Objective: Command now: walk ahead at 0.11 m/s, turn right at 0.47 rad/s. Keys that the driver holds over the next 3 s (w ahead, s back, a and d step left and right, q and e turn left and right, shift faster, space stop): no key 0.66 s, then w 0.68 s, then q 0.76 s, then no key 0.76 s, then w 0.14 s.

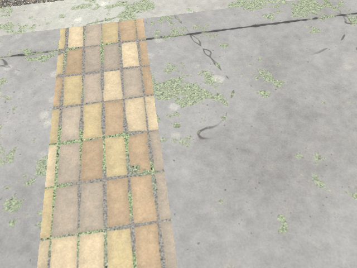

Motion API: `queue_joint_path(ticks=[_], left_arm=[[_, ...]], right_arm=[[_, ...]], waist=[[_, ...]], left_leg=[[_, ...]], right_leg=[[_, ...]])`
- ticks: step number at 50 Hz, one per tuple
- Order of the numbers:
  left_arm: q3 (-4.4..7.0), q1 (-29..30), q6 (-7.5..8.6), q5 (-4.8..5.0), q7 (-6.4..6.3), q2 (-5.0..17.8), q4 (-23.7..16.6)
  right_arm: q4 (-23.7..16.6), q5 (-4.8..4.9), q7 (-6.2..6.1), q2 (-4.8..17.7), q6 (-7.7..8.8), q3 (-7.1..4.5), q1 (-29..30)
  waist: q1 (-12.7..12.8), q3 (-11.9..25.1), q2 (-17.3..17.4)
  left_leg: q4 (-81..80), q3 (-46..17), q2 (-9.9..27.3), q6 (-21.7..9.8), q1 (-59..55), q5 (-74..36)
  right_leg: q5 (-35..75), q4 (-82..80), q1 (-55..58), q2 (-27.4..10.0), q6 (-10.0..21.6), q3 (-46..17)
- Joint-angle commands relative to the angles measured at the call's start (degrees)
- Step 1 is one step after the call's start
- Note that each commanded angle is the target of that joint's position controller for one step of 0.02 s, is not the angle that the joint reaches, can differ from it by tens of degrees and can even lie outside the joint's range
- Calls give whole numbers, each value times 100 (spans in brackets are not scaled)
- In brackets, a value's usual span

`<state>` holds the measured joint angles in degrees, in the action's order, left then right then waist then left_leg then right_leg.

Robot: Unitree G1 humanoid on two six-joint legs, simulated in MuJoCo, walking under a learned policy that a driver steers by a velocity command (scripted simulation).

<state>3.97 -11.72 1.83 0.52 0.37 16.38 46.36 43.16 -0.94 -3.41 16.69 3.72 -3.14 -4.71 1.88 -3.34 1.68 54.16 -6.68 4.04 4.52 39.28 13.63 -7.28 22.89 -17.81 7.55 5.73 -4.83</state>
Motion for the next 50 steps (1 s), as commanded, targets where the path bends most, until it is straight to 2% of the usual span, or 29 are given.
queue_joint_path(ticks=[1,7,9,10,11,12,13,15,17,19,21,23,24,25,26,27,28,33,35,37,39,41,43,45,46,47,48,49,50], left_arm=[[205,119,-73,63,-158,866,-441],[105,-57,-185,-21,-218,721,-419],[5,-22,-174,-2,-234,526,-459],[-83,-236,-127,-135,-230,298,-517],[-82,-850,-79,-115,-217,228,-453],[-19,-519,-80,-118,-215,614,-502],[77,-227,-127,-48,-220,868,-540],[112,-154,-312,-35,-263,751,-445],[30,-314,-409,-6,-259,399,-336],[-48,-229,-391,-8,-245,157,-294],[-34,-143,-365,8,-232,195,-276],[-12,-270,-342,-7,-211,213,-169],[4,-208,-340,-64,-202,312,-180],[41,-209,-341,-140,-217,552,-241],[125,-135,-357,-123,-233,902,-211],[45,-77,-327,-109,-181,524,-151],[-30,51,-275,-149,-150,283,-170],[-47,-192,-36,-100,-155,326,53],[-18,-456,-62,-52,-177,389,189],[81,-667,-78,0,-194,739,176],[127,-743,26,42,-223,869,187],[113,-721,134,62,-220,741,204],[118,-392,125,148,-175,720,153],[100,-156,92,128,-148,631,97],[13,-1,123,68,-138,337,14],[-63,-86,227,55,-164,12,-227],[18,-49,322,146,-163,322,-246],[60,-91,377,244,-119,466,-213],[53,-78,400,244,-88,435,-128]], right_arm=[[-228,39,6,328,-84,-64,-433],[-411,76,166,486,39,-89,-121],[-360,14,196,522,142,-106,-422],[-402,-102,160,864,157,-154,-582],[-394,-189,140,982,66,-177,-470],[-317,-134,162,466,23,-73,-761],[-317,-69,193,445,13,-55,-814],[-348,33,211,616,-44,-98,-523],[-351,18,224,535,-124,-72,-147],[-277,7,233,456,-196,-68,-188],[-174,28,226,487,-230,-77,-385],[-121,95,219,470,-251,-60,-368],[-46,109,223,436,-233,-43,-560],[-19,58,247,369,-185,-7,-645],[-47,-29,293,249,-121,14,-817],[-24,-76,295,124,-100,45,-622],[-3,-53,280,203,-106,18,-433],[229,22,177,273,-185,-49,-617],[363,63,174,172,-207,-45,-683],[272,162,184,207,-155,-76,-437],[104,270,240,189,17,-80,-160],[73,284,339,203,188,-85,-159],[244,282,428,168,284,-89,-507],[721,219,442,319,262,-220,-1508],[846,211,407,624,250,-326,-2162],[888,203,423,1349,248,-478,-2690],[844,128,446,942,284,-328,-2541],[721,126,436,666,310,-234,-2058],[609,110,439,529,315,-188,-1760]], waist=[[-179,1114,-674],[-28,984,-886],[-276,928,-797],[-150,1272,-129],[226,1365,1083],[-116,1493,1173],[-272,1347,874],[-183,1045,490],[20,862,563],[-90,889,837],[-195,1001,941],[-77,954,864],[-116,892,746],[-159,898,442],[-455,775,-407],[-364,692,-770],[-320,423,-697],[-285,207,-580],[-183,220,-682],[31,-220,-1109],[125,-696,-1289],[83,-661,-1204],[-194,-334,-959],[-632,182,-788],[-907,392,-66],[-934,657,1677],[-827,536,1312],[-594,66,819],[-502,-43,485]], left_leg=[[-724,205,-206,92,-841,-681],[-1991,258,-378,-123,-1392,-230],[-3283,153,-164,-451,-2377,-1618],[-3139,-597,775,-793,-3262,-3427],[-2915,-1491,1591,-1748,-3879,-4782],[-3164,-2082,1922,-2233,-3817,-4316],[-3218,-1946,1725,-2189,-3775,-3784],[-3272,-1407,1353,-1865,-3365,-3034],[-3409,-723,866,-1580,-2693,-2580],[-3393,-371,600,-1516,-2603,-2436],[-3312,-439,644,-1577,-2789,-2171],[-3202,-407,560,-1444,-2666,-1530],[-3209,-408,482,-1228,-2453,-1065],[-3076,-303,368,-932,-2108,-465],[-2882,211,-128,-635,-1941,138],[-2759,519,-313,-378,-2466,131],[-2716,495,-300,-303,-2620,-94],[-2641,397,-228,-401,-2785,-730],[-2335,713,-502,-396,-2599,306],[-1539,1038,-708,-447,-1625,1152],[-937,741,-371,-680,-867,1196],[-985,576,-116,-886,-456,1484],[-2107,831,-233,-955,-1600,779],[-2561,1037,-587,-809,-3569,-360],[-3041,47,65,-1010,-4305,-20],[-3996,-2484,1434,-1841,-5116,530],[-4377,-3472,1847,-2226,-4951,1130],[-4317,-2890,1748,-2073,-4685,1302],[-4363,-2248,1445,-1847,-4498,1178]], right_leg=[[2315,-261,314,-1389,748,-969],[1794,279,736,-1588,666,-1568],[1326,668,550,-1276,285,-1580],[369,1344,158,-898,-13,-1178],[-2120,2015,-686,-199,-361,-546],[-3044,2653,-969,-368,-615,-379],[-3067,3296,-1137,-427,-745,-349],[-2653,3820,-1256,-583,-956,-295],[-2266,3159,-651,-677,-1047,-24],[-1985,2285,-191,-664,-1071,261],[-1510,1523,104,-668,-1018,335],[-534,307,632,-611,-835,491],[-178,34,920,-678,-702,381],[178,61,1252,-1089,-516,-32],[171,200,1040,-1433,-213,-372],[-875,-77,307,-1449,-51,-461],[-1348,-222,-12,-1345,-124,-439],[-793,-50,-53,-1120,-387,-185],[-2087,-245,36,-1119,-225,-292],[-3648,-860,168,-1742,270,-1271],[-3685,-1275,309,-2448,760,-2269],[-2698,-1167,900,-2582,829,-2228],[-1813,-917,715,-2188,555,-1452],[-984,-255,-68,-1660,239,-716],[-569,1118,-612,-1189,-78,-107],[-1625,3011,-1858,-443,-490,544],[-2545,4096,-2469,-574,-454,-51],[-2114,4476,-2847,-941,-281,-198],[-1557,4439,-2850,-1166,-162,-104]])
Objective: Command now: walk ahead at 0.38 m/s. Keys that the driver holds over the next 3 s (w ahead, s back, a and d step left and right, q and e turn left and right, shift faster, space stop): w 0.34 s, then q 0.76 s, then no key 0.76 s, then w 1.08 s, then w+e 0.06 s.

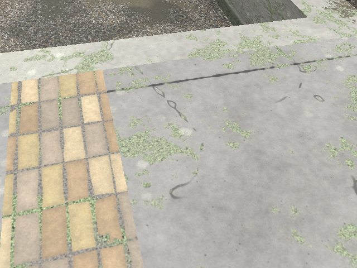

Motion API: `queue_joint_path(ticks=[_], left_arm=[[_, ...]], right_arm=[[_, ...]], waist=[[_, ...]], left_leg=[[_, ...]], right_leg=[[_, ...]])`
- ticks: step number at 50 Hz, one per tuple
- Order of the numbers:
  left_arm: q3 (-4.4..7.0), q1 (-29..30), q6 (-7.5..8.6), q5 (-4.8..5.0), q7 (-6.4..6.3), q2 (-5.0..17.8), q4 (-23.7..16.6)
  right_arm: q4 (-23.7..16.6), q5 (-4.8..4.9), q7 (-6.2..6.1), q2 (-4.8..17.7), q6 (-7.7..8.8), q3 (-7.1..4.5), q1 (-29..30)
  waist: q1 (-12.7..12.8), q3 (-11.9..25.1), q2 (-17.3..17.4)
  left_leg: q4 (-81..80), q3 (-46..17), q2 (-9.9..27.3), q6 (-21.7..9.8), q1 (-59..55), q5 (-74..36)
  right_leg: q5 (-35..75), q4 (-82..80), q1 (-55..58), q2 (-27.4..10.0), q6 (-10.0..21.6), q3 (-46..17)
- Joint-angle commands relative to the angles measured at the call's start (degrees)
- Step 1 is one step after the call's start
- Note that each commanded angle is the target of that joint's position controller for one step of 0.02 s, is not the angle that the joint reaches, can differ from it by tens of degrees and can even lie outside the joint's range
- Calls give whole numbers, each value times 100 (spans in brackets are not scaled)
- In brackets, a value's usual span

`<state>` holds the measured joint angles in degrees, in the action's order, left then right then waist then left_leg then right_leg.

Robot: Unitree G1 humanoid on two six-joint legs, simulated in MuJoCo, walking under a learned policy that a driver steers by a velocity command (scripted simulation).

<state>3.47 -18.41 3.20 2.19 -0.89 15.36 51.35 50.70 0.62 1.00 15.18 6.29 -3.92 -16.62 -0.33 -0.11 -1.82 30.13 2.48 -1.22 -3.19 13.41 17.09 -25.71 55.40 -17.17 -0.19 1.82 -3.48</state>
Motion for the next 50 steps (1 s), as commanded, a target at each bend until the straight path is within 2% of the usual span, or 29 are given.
queue_joint_path(ticks=[1,3,5,7,9,13,15,17,18,19,20,21,22,23,24,25,26,28,30,32,36,41,44,45,46,47,48,49,50], left_arm=[[119,679,279,4,51,515,-620],[143,729,244,-84,121,441,-590],[117,860,199,-133,167,301,-625],[70,1293,177,-153,170,198,-796],[11,1702,191,-134,195,111,-936],[-32,2318,225,-81,278,163,-1149],[-23,2468,255,-67,331,253,-1250],[24,2363,286,-74,372,406,-1265],[87,2120,298,-111,360,532,-1220],[197,1418,308,-151,322,710,-1038],[301,507,319,-210,265,960,-794],[392,-362,307,-375,192,1475,-644],[337,-353,270,-404,261,1447,-607],[226,-40,236,-303,259,974,-730],[138,505,228,-227,228,727,-794],[77,839,238,-224,224,549,-767],[59,1096,252,-261,232,445,-739],[63,1390,299,-406,244,426,-688],[87,1509,314,-427,185,541,-625],[124,1478,264,-390,76,659,-544],[174,1466,73,-323,-87,848,-497],[260,1224,-195,-218,-93,1100,-463],[308,1214,-312,-102,-82,1188,-490],[309,1244,-338,-49,-87,1162,-489],[298,992,-347,-42,-71,1052,-390],[240,914,-313,-204,-42,834,-458],[126,1219,-256,-415,-8,522,-819],[180,1545,-231,-346,26,734,-824],[213,1633,-238,-164,42,823,-857]], right_arm=[[-192,-36,11,654,47,-78,-403],[-165,-72,7,490,0,0,-457],[-79,-48,-33,582,-33,-12,-675],[-43,-44,-86,702,-72,-28,-721],[-24,-45,-132,769,-102,-33,-731],[123,18,-162,798,-114,-45,-996],[179,54,-172,805,-139,-66,-1002],[183,61,-184,883,-181,-109,-915],[173,34,-190,922,-215,-121,-864],[152,7,-196,937,-269,-119,-769],[83,-23,-203,843,-295,-72,-725],[-101,-189,-205,490,-270,55,-969],[112,-2,-178,-99,-216,206,-1953],[149,150,-191,712,-198,-6,-1455],[-82,216,-228,852,-228,-70,-846],[-92,148,-282,757,-286,-74,-636],[-78,78,-319,656,-385,-112,-662],[-99,87,-339,414,-602,-124,-872],[-292,62,-370,388,-722,-159,-750],[-524,20,-372,443,-771,-179,-436],[-848,5,-247,430,-779,-156,161],[-1257,19,-64,525,-818,-174,730],[-1439,41,31,554,-859,-206,774],[-1435,38,42,572,-855,-230,639],[-1401,2,-1,749,-840,-304,412],[-1373,-26,-121,1393,-821,-504,9],[-1480,-153,-192,1966,-794,-585,-29],[-1509,-201,-118,1544,-672,-468,-183],[-1521,-162,-93,1424,-578,-426,51]], waist=[[-225,-477,629],[-169,-374,695],[-188,-329,651],[-240,-417,541],[-324,-498,596],[-454,-724,647],[-377,-781,658],[-196,-623,691],[-25,-415,769],[378,60,833],[782,708,784],[807,1750,-294],[393,2798,-1554],[557,2248,-740],[415,1279,-540],[221,870,-98],[27,613,-118],[-229,460,-377],[-313,292,-385],[-270,236,-358],[-79,205,-230],[140,166,-214],[61,250,-333],[-64,303,-309],[-149,430,-84],[-190,713,910],[-60,820,2217],[-403,1416,1266],[-292,1179,953]], left_leg=[[-2049,-2695,1801,-935,-1772,343],[-2152,-1897,1470,-745,-1587,-833],[-2182,-1453,1363,-794,-1592,-1767],[-2276,-1178,1317,-822,-1445,-2066],[-2376,-909,1220,-772,-1194,-1990],[-2474,-747,1341,-775,-1104,-1743],[-2343,-740,1519,-720,-1448,-1963],[-1998,-691,1636,-617,-1794,-2710],[-1527,-692,1574,-531,-1843,-3857],[-640,-605,1375,-389,-1768,-4962],[542,-503,1049,-141,-1148,-4847],[2508,-345,454,126,428,-2134],[4170,-955,-378,337,1750,2180],[4637,-1338,-52,345,1905,1951],[4549,-1007,195,356,2238,1575],[4283,-869,452,409,2041,1196],[4019,-830,615,447,1711,926],[3939,-682,685,480,1092,587],[3705,-636,714,541,1225,361],[3195,-644,813,578,1501,-43],[2182,-439,875,578,1525,-647],[1356,-83,705,474,1529,-195],[648,107,530,270,1268,34],[94,205,408,147,896,-369],[-518,76,302,-45,274,-1246],[-706,-1009,968,-420,-860,-3481],[-606,-3068,2322,-1661,-1827,-5438],[-673,-3107,2416,-2023,-1879,-5284],[-714,-2517,2102,-1746,-1748,-4884]], right_leg=[[718,939,-2938,-534,264,-152],[1246,523,-2555,-660,218,11],[1554,135,-2569,-625,58,206],[1912,-560,-2589,-583,-109,293],[2444,-1340,-2320,-493,-189,379],[2977,-2184,-1912,-316,-143,465],[2852,-2416,-1953,-316,11,374],[2538,-2570,-1681,-234,183,398],[2377,-2604,-1174,-56,265,477],[2458,-2705,-219,165,396,618],[3207,-2686,1235,-47,571,452],[4742,-2227,3324,-1464,984,-961],[4670,-2919,4396,-2679,1829,-3192],[4394,-3223,3508,-2381,1552,-2715],[4499,-3320,2646,-2186,1316,-1720],[4705,-3497,1826,-1917,1161,-1111],[4643,-3692,1152,-1701,1050,-616],[4420,-4081,257,-1547,1079,-61],[4239,-4323,-20,-1599,1236,267],[3869,-4442,129,-1646,1266,469],[3079,-4525,461,-1643,1225,823],[3188,-4097,1177,-1883,1141,934],[3556,-3523,1545,-2001,893,954],[3595,-3158,1495,-1908,692,1091],[3425,-2552,1292,-1638,359,1302],[2516,-1142,302,-1095,-106,1684],[-1097,491,-1740,-79,-629,1561],[-1522,1408,-1990,-17,-592,356],[-1069,1585,-2188,-119,-485,157]])
Over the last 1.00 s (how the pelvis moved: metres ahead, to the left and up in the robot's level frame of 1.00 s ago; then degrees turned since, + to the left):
0.17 0.05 -0.01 -5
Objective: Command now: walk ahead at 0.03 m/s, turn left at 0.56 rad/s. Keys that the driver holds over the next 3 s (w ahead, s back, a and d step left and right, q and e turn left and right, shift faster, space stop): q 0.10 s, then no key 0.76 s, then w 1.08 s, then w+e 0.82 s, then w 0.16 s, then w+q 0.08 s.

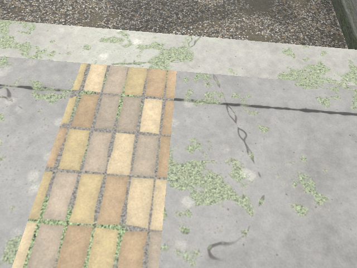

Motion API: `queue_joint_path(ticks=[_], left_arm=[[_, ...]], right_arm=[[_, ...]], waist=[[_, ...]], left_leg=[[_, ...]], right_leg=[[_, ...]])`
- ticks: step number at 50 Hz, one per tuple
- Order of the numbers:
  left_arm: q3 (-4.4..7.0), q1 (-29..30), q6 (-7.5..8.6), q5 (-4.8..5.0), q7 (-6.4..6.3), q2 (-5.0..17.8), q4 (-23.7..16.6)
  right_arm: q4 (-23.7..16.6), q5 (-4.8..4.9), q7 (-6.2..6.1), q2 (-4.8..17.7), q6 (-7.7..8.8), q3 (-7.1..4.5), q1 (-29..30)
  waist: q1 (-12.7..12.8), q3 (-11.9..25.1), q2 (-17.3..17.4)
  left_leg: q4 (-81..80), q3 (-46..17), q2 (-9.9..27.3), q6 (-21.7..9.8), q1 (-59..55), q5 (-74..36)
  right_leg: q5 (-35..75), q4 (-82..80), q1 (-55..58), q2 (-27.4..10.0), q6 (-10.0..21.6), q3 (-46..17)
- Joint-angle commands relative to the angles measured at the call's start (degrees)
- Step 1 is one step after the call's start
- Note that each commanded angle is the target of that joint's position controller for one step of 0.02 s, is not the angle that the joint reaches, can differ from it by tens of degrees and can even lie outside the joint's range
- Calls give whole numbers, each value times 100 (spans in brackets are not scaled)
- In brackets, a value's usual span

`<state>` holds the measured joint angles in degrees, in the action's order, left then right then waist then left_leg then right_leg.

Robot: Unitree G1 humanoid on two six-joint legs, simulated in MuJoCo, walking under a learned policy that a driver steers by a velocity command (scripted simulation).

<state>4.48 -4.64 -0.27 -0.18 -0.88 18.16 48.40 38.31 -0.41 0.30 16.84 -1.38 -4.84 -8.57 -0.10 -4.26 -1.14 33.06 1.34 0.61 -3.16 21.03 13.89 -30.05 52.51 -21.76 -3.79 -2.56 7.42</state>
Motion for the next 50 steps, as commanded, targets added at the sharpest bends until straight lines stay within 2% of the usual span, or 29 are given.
queue_joint_path(ticks=[1,2,3,5,9,12,15,17,18,19,20,21,22,24,26,27,28,31,34,43,44,45,46,47,48,49,50], left_arm=[[115,177,100,101,-3,494,-481],[143,186,83,34,-55,577,-457],[164,144,65,4,-72,606,-443],[144,-6,53,23,-73,493,-426],[60,29,18,44,-68,329,-392],[56,48,-3,65,-31,390,-390],[57,17,29,72,19,420,-402],[29,-241,94,45,77,311,-317],[21,-333,124,-23,98,351,-291],[72,-464,143,-132,78,709,-325],[76,-198,136,-149,55,907,-318],[-3,21,161,-147,63,603,-365],[-52,213,196,-133,70,455,-401],[-56,142,244,-47,72,508,-335],[-106,-126,274,-60,71,433,-221],[-113,-177,265,-57,75,442,-207],[-121,-174,257,-54,72,445,-194],[-156,-211,237,-25,38,374,-147],[-174,-257,203,-19,28,336,-75],[-213,-248,165,-12,42,276,251],[-216,-347,156,-10,39,261,338],[-188,-395,137,27,31,338,390],[-153,-429,124,73,19,436,411],[-137,-491,134,104,0,492,415],[-123,-655,177,129,-14,552,437],[-79,-840,235,143,-22,694,497],[-31,-877,283,146,-31,829,523]], right_arm=[[-303,46,-54,1140,228,-321,-425],[-357,138,-91,972,207,-266,-171],[-410,133,-129,920,180,-225,-23],[-474,64,-164,965,155,-230,2],[-457,50,-224,949,122,-206,-28],[-420,-9,-199,948,81,-167,28],[-346,-9,-155,861,59,-93,63],[-311,47,-156,725,43,-12,206],[-248,43,-160,610,57,36,55],[-235,-57,-164,415,90,104,-129],[-262,-81,-140,307,136,114,-395],[-262,-105,-159,517,144,77,-200],[-219,-63,-178,663,131,19,-51],[-178,-93,-202,503,48,47,146],[-142,-92,-175,456,-8,72,124],[-66,-62,-154,519,-3,49,11],[-45,-45,-139,476,17,54,22],[91,-70,-137,426,88,54,-17],[214,-52,-149,399,137,56,-101],[567,-28,-211,390,169,62,-267],[657,-22,-220,354,161,70,-366],[709,10,-232,373,150,56,-403],[719,40,-240,382,156,44,-418],[687,61,-243,355,199,51,-373],[632,96,-233,304,283,64,-273],[582,141,-204,173,388,89,-175],[539,179,-175,132,481,96,-64]], waist=[[-137,1349,619],[-51,1184,542],[65,1162,625],[143,1235,695],[16,1256,840],[-76,1119,1004],[-114,956,1047],[109,899,955],[128,887,787],[-15,999,78],[-418,863,-906],[-276,863,-1092],[-250,733,-930],[-142,673,-860],[-65,677,-622],[-25,603,-359],[-20,530,-281],[45,495,23],[84,541,218],[67,475,186],[70,584,150],[79,492,61],[89,291,-93],[123,9,-243],[195,-206,-403],[219,-310,-713],[213,-453,-900]], left_leg=[[-1013,-2007,1564,-1375,-2282,-3909],[-1081,-1883,1425,-1168,-2045,-3504],[-1144,-1753,1297,-1113,-1698,-3489],[-1198,-1688,1165,-1114,-1528,-3436],[-1167,-1619,1113,-1078,-1408,-2870],[-1191,-1716,1091,-1061,-1017,-2237],[-1065,-1933,1090,-999,-931,-1893],[-827,-1894,905,-769,-768,-1633],[-735,-1845,708,-509,-582,-1204],[-115,-1481,269,-136,-265,-365],[206,-855,-354,172,58,904],[288,-702,-165,354,-273,1209],[194,-672,-81,379,-482,852],[-364,-690,-33,387,-789,-92],[-553,-802,62,313,-1194,-664],[-519,-804,43,227,-1109,-644],[-546,-798,41,176,-1032,-643],[-664,-865,83,199,-923,-837],[-684,-884,97,217,-911,-974],[-712,-880,109,227,-1012,-1062],[-706,-797,33,212,-1060,-542],[-596,-663,-110,165,-920,381],[-460,-551,-225,110,-612,1402],[-320,-492,-256,70,-206,1946],[-48,-409,-258,50,188,1968],[412,-167,-296,75,454,1552],[712,-57,-183,68,645,1171]], right_leg=[[-135,1655,-1820,135,10,-1009],[220,1389,-1820,77,6,-1060],[468,1312,-1495,124,-18,-1043],[772,935,-1195,272,-82,-1016],[1006,-170,-713,275,-208,-1001],[1024,-671,-204,283,-183,-928],[964,-1263,98,298,-75,-865],[1777,-2482,724,359,87,-717],[2513,-3036,1179,224,210,-868],[3451,-3204,1622,-587,468,-1685],[4132,-3166,1422,-1243,1153,-2312],[3481,-3386,895,-1484,1559,-2601],[3068,-3370,814,-1181,1404,-2366],[2578,-3225,813,-709,932,-1896],[1995,-3187,587,-428,625,-1618],[1656,-3176,610,-263,516,-1410],[1571,-3085,654,-186,459,-1325],[1790,-2897,789,-90,468,-1177],[1940,-2784,912,-27,472,-1095],[2031,-2786,932,74,415,-1004],[1484,-2843,960,122,433,-967],[624,-2879,875,172,513,-974],[-313,-2978,731,118,658,-1131],[-1062,-3192,621,-83,842,-1474],[-1539,-3485,682,-405,1062,-1979],[-1843,-3868,846,-885,1327,-2667],[-1863,-4150,893,-1324,1575,-3235]])
Over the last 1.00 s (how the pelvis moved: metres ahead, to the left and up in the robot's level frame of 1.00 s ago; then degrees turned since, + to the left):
0.34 -0.01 0.00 19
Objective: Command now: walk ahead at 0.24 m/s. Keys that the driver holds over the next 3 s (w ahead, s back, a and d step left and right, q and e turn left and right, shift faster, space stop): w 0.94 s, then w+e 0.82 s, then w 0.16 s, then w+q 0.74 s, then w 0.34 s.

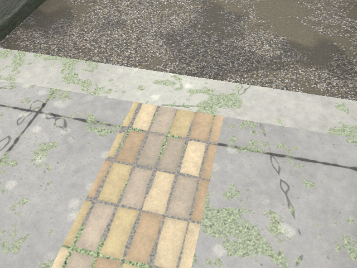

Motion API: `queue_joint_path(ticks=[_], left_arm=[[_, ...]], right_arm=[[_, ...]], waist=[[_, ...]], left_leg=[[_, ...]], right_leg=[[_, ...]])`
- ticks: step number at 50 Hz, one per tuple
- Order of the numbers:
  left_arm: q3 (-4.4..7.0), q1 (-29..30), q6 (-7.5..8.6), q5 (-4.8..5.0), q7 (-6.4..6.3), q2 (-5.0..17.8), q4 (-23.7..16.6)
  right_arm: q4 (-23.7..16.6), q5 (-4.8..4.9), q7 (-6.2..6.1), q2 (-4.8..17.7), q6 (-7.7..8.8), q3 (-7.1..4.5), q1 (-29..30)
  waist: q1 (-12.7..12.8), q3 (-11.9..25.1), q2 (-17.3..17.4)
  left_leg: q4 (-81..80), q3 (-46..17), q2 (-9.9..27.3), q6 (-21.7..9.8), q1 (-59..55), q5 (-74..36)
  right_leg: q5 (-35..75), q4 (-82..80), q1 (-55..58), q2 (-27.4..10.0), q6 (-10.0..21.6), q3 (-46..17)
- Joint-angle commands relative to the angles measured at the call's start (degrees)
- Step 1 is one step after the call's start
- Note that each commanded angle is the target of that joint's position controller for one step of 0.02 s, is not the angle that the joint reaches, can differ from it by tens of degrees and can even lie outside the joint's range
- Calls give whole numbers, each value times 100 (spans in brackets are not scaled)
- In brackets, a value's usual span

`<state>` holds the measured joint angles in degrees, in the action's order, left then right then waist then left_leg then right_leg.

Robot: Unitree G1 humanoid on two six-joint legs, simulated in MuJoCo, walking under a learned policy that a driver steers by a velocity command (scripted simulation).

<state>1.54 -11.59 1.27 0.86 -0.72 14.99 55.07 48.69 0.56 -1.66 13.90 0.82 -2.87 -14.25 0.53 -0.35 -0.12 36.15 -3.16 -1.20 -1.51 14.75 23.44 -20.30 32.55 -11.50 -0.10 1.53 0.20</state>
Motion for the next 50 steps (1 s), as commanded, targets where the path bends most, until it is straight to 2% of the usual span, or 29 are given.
queue_joint_path(ticks=[1,3,5,6,7,8,9,11,13,16,18,22,24,25,26,27,28,29,30,31,32,33,34,35,38,41,45,48,50], left_arm=[[282,-175,168,40,-51,1168,-150],[268,145,196,86,-9,1085,-247],[205,501,192,89,30,838,-371],[95,688,261,55,47,453,-525],[107,801,385,60,23,520,-749],[186,717,453,132,42,787,-719],[187,508,491,204,99,776,-632],[203,577,519,129,158,719,-592],[186,671,480,69,252,544,-616],[93,1152,433,-7,310,281,-816],[28,1605,432,5,319,184,-997],[48,1945,424,72,340,399,-1220],[109,1828,453,68,367,568,-1249],[166,1597,460,65,365,683,-1210],[252,1125,449,62,343,823,-1095],[387,199,419,74,300,1011,-808],[491,-812,384,35,238,1293,-581],[583,-1352,361,-74,249,1758,-424],[439,-1169,379,-5,280,1266,-436],[363,-603,410,11,274,1015,-507],[315,-141,439,-18,274,853,-625],[284,180,472,-90,293,729,-662],[237,345,512,-165,304,573,-668],[230,390,527,-168,317,533,-637],[257,160,582,-106,272,675,-484],[288,-184,545,-82,151,844,-380],[287,-636,476,-12,81,946,-262],[283,-1071,390,29,78,945,-102],[297,-1253,298,41,63,965,-32]], right_arm=[[-517,91,55,444,337,-103,585],[-371,105,132,418,440,-117,258],[100,87,145,601,444,-246,-680],[255,56,118,1017,453,-378,-1317],[273,33,199,1455,489,-470,-1742],[215,-33,214,1021,546,-321,-1473],[123,-51,221,759,583,-241,-1205],[55,-26,242,684,555,-182,-919],[108,-49,227,514,477,-103,-999],[182,-19,129,691,404,-123,-1135],[211,-33,74,837,395,-141,-1174],[379,45,59,942,431,-182,-1301],[403,68,52,971,400,-211,-1193],[390,43,50,1033,370,-233,-1112],[378,12,47,1081,324,-251,-1042],[363,-25,40,1008,263,-222,-1013],[262,-94,30,871,240,-144,-1069],[199,-55,99,-14,350,83,-1852],[282,80,126,373,508,24,-1601],[81,251,148,795,598,-103,-1026],[-18,242,118,874,643,-102,-628],[-40,139,74,847,635,-136,-452],[-12,72,47,794,566,-166,-548],[28,55,43,653,486,-152,-679],[-90,-1,26,541,348,-138,-428],[-310,-57,31,563,373,-134,253],[-511,-12,130,395,463,-43,1090],[-709,35,237,396,503,1,1658],[-862,46,312,461,548,-2,1905]], waist=[[154,-906,-988],[-123,-737,-906],[-535,-366,-570],[-708,-175,634],[-835,-63,1716],[-609,-199,1108],[-425,-302,783],[-313,-392,406],[-280,-334,548],[-364,-444,441],[-460,-574,481],[-400,-771,636],[-208,-651,614],[-51,-431,674],[213,-62,759],[646,488,713],[1003,1191,341],[548,2077,-1373],[680,2073,-1317],[556,1030,-1028],[382,556,-455],[177,249,-215],[-45,204,-314],[-157,193,-430],[-208,-81,-358],[-32,-252,-184],[281,-343,-169],[494,-473,-149],[484,-515,-175]], left_leg=[[494,282,155,-152,1260,110],[-290,396,180,-300,472,61],[-1031,241,124,-341,-1374,-775],[-1802,-1378,998,-731,-2078,25],[-2530,-3435,2075,-1441,-2639,34],[-2461,-3513,2262,-1592,-2632,-235],[-2386,-2901,2059,-1422,-2641,-564],[-2549,-1984,1782,-1114,-2514,-1350],[-2670,-1221,1468,-940,-2248,-2412],[-2858,-608,1254,-954,-1817,-2799],[-3023,-332,1136,-910,-1347,-2548],[-3156,-243,1412,-843,-1338,-2443],[-2861,-176,1573,-728,-1755,-3087],[-2515,-105,1588,-662,-1924,-3983],[-1892,9,1520,-579,-1982,-5039],[-798,201,1277,-437,-1723,-5600],[816,298,1039,-265,-540,-4377],[3139,265,-98,136,1609,-540],[4014,-535,-132,40,2249,820],[4271,-423,199,-68,2806,474],[4026,-277,536,-150,2626,-83],[3656,-196,769,-148,2341,-482],[3395,-254,960,-167,1931,-723],[3242,-247,1015,-148,1692,-821],[2645,-131,1121,12,1889,-1153],[1588,-77,1128,184,2439,-2111],[146,228,842,204,2175,-3094],[-386,256,710,180,2247,-3018],[-675,183,618,115,2337,-2643]], right_leg=[[-2566,-2224,-232,-1864,1276,-2725],[-1770,-2030,-441,-1606,1052,-2133],[-661,-1159,-1297,-893,570,-1070],[-39,534,-2068,-171,140,-129],[-811,2093,-3046,250,-30,20],[-1163,3057,-3596,-24,60,-428],[-713,3363,-3791,-257,212,-556],[134,3135,-3902,-583,299,-419],[595,2696,-3527,-659,196,-200],[1201,1648,-3248,-530,-82,85],[1778,729,-2742,-362,-171,228],[2230,-59,-2226,-244,-21,133],[2069,-239,-2061,-217,165,67],[1912,-228,-1714,-106,262,136],[1749,-180,-1067,66,380,268],[1687,-191,86,229,527,395],[1427,-6,1794,-526,816,-464],[-314,-783,3559,-2012,1776,-3453],[-1158,-1779,3386,-2094,1753,-4658],[-1062,-1870,2572,-1974,1476,-3800],[-444,-1953,1653,-1774,1310,-3007],[249,-2069,834,-1564,1212,-2402],[667,-2204,344,-1335,1124,-1952],[810,-2360,59,-1242,1148,-1709],[1144,-2712,-307,-1177,1294,-1229],[1547,-2803,-8,-1133,1256,-952],[1797,-2773,245,-947,1030,-482],[1881,-2545,777,-1114,1038,-546],[2107,-2235,1213,-1300,1019,-735]])
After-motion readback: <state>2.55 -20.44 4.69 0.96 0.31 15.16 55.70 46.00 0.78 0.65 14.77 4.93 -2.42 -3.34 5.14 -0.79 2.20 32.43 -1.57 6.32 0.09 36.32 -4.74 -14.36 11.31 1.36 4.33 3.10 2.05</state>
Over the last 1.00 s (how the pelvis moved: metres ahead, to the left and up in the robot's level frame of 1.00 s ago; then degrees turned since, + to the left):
0.05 -0.03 0.00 9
